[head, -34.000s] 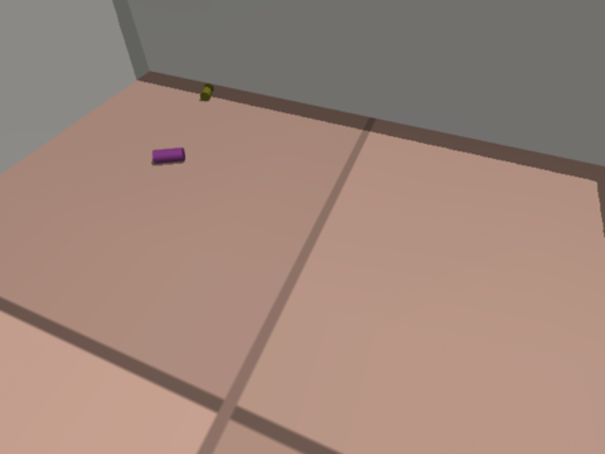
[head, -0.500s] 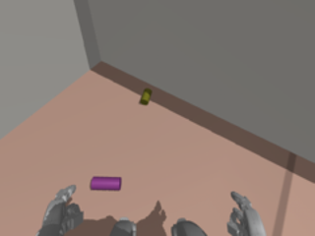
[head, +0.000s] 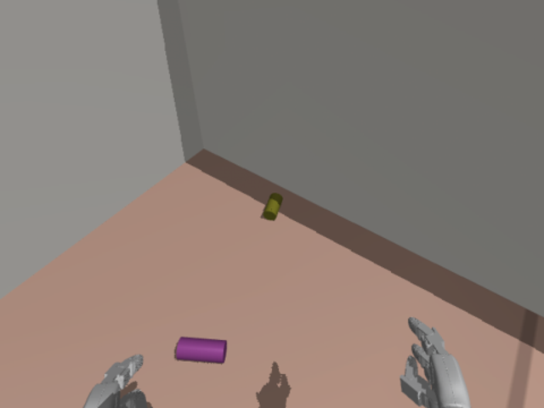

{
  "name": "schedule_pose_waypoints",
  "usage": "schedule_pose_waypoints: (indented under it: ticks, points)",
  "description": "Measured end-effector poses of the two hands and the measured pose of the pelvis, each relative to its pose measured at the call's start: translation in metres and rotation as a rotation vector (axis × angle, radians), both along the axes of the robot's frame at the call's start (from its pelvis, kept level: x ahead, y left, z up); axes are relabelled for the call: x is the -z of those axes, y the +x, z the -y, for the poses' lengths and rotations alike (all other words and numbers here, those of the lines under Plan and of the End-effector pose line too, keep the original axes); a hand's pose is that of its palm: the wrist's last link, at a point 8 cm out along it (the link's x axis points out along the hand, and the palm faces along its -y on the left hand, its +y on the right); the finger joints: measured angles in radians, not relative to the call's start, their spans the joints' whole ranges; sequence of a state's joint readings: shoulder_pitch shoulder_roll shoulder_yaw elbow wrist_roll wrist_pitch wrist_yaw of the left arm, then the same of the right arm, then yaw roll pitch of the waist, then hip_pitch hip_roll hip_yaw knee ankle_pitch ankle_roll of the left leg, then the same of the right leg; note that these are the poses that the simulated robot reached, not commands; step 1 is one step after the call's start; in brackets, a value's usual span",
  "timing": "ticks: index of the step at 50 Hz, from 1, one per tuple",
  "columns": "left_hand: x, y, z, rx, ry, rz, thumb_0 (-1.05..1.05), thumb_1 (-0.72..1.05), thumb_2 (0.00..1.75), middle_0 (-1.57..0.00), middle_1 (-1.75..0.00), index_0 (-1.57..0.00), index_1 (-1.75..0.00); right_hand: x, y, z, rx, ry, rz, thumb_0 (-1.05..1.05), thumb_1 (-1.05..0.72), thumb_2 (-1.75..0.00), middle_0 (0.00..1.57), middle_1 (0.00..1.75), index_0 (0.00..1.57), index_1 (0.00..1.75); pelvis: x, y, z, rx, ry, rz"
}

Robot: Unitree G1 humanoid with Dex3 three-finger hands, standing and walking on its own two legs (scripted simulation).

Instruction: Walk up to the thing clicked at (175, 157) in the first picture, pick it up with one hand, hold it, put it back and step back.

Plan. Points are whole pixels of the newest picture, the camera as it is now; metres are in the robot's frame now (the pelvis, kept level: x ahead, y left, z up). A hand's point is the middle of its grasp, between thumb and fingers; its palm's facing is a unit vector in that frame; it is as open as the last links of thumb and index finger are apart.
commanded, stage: home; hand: left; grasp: from above
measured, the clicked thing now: (202, 349) +0.46 +0.22 -0.68
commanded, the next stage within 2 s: stand in 1.72 s
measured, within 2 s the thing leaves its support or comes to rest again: neither
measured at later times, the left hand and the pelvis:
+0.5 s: hand out of the picture +0.16 +0.18 -0.05, palm faces +0.03 -0.98 -0.19, open 7.4 cm; pelvis +0.00 +0.00 +0.00, yaw -1 degrees
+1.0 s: hand out of the picture +0.16 +0.18 -0.05, palm faces +0.02 -0.98 -0.19, open 7.4 cm; pelvis +0.00 +0.01 +0.00, yaw -1 degrees
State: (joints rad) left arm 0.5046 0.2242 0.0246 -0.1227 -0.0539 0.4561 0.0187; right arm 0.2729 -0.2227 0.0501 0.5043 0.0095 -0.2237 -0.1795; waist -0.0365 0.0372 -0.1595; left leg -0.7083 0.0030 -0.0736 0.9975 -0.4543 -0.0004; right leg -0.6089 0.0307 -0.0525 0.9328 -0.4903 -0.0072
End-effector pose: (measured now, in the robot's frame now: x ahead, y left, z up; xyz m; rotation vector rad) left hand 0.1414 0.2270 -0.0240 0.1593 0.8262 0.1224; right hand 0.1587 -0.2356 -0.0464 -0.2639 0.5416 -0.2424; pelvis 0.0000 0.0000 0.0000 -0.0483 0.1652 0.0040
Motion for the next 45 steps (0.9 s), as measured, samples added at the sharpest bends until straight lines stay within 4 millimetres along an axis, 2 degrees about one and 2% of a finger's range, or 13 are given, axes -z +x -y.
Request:
schedule_pose_waypoints:
  ticks: [20, 45]
  points:
    - [-0.001, 0.001, 0.000, 0.022, 0.007, 0.007, 0.01, 0.90, 0.90, -0.20, -0.30, -0.20, -0.30, 0.011, -0.026, 0.003, 0.039, 0.005, -0.053, 0.01, -0.90, -0.90, 0.20, 0.29, 0.21, 0.30, 0.001, -0.004, -0.002, 0.011, 0.000, 0.005]
    - [0.000, 0.004, -0.004, 0.023, 0.005, 0.006, 0.01, 0.90, 0.90, -0.20, -0.30, -0.20, -0.30, 0.007, -0.015, 0.000, 0.029, -0.001, -0.031, 0.01, -0.90, -0.90, 0.20, 0.29, 0.21, 0.30, 0.001, 0.000, -0.005, 0.012, -0.002, 0.000]
